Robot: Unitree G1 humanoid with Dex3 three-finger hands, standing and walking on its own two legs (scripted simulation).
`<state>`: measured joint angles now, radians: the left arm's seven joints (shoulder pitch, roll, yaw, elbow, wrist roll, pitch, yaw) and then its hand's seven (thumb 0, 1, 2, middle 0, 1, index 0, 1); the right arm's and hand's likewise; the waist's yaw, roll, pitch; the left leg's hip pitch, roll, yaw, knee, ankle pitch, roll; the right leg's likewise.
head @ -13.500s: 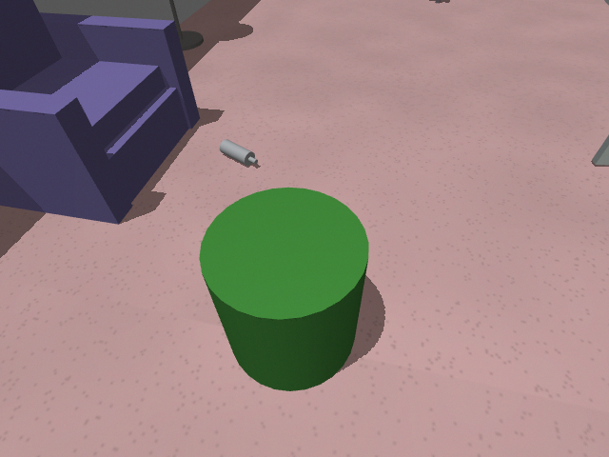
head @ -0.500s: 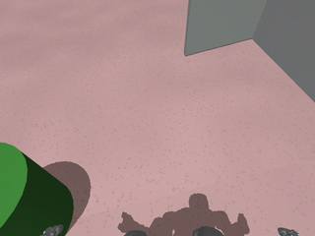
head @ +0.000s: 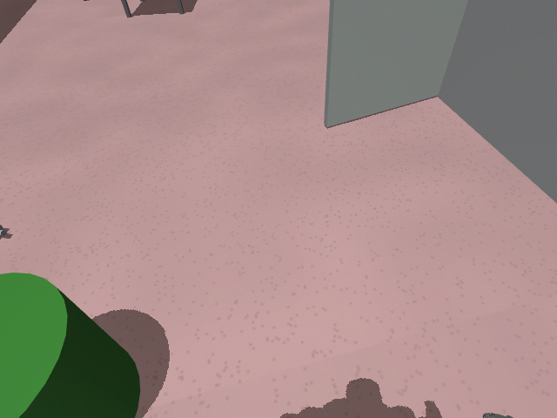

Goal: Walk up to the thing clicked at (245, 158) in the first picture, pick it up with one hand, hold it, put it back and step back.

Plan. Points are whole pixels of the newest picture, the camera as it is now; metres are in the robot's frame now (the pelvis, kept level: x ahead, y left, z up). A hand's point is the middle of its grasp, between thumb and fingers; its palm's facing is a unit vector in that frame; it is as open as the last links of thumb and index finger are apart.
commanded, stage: walk up
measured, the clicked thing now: out of the picture +1.04 +1.54 -0.72
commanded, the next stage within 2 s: stand in 0.68 s
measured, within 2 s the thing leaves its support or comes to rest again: neither
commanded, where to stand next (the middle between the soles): +0.06 +0.01 m, yaw -4 degrees
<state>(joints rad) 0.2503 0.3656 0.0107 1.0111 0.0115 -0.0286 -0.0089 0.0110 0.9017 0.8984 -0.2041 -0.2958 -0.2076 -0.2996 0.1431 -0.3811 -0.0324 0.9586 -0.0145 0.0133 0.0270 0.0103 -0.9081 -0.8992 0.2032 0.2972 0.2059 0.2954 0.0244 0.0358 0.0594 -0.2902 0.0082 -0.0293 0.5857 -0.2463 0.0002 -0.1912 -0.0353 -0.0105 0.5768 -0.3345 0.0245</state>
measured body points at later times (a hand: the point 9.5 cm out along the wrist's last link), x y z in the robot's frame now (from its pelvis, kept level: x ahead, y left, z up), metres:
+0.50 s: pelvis +0.02 +0.01 +0.01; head +0.02 +0.02 +0.46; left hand +0.13 +0.31 -0.11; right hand +0.10 -0.30 -0.11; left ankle +0.05 +0.13 -0.73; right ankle -0.01 -0.14 -0.73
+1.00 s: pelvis +0.01 +0.00 +0.02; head +0.02 +0.00 +0.47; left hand +0.09 +0.30 -0.12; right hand +0.09 -0.30 -0.11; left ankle +0.05 +0.13 -0.73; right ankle -0.01 -0.14 -0.73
